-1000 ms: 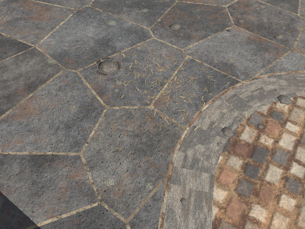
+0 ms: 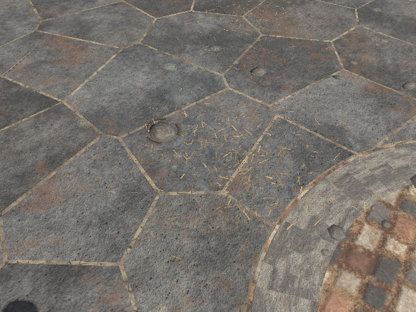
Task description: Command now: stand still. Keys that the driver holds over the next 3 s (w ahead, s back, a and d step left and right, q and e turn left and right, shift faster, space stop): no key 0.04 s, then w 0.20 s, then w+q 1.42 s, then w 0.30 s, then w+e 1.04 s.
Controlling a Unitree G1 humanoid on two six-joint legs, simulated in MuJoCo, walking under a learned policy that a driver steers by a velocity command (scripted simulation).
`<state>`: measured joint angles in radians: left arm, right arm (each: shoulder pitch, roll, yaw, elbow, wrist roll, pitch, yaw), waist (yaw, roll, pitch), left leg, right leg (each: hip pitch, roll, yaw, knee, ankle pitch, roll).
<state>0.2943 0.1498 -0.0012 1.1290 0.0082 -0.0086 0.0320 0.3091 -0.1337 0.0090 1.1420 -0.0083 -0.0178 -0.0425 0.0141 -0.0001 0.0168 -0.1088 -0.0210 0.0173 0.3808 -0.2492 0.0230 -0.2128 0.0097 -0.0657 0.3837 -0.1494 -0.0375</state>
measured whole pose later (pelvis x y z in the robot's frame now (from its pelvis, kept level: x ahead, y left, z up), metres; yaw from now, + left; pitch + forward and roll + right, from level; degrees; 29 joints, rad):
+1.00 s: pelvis +0.38 +0.03 -0.01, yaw +22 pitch +0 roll +1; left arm 0.18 0.20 0.05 0.87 0.04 -0.08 0.00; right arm 0.28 -0.25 -0.08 0.97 -0.01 -0.04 0.00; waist -0.01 -0.01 0.06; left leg -0.20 -0.17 0.05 0.40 -0.19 0.18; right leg -0.54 -0.11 0.03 1.18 -0.31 0.00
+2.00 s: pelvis +0.83 +0.32 -0.01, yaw +52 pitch +1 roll -1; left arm 0.35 0.24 0.04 0.87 0.01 -0.05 -0.02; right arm 0.17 -0.23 -0.04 0.79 -0.03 -0.05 0.02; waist 0.04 -0.02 0.05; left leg -0.32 -0.05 0.07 0.49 -0.19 0.09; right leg -0.35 -0.08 -0.05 1.14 -0.38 -0.03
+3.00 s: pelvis +1.25 +0.69 -0.02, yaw +20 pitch +2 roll +0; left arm 0.39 0.31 0.08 0.81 0.01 -0.03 -0.01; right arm 0.09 -0.26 -0.01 0.69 -0.05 -0.07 -0.01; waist 0.07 -0.02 0.03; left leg -0.44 -0.01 0.02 0.58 -0.16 0.02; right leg -0.21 0.12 0.14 0.95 -0.48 -0.09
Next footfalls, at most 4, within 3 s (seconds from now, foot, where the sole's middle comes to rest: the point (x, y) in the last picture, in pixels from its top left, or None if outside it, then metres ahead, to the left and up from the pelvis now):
0.82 left None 0.42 0.07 -0.78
1.36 right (198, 236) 0.81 0.08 -0.78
1.86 left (105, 230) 0.83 0.43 -0.78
2.44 right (95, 164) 1.16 0.53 -0.78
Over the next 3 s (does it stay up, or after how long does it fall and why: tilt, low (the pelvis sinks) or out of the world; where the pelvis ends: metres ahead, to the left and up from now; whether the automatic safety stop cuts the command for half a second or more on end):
stays up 1.25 0.69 -0.02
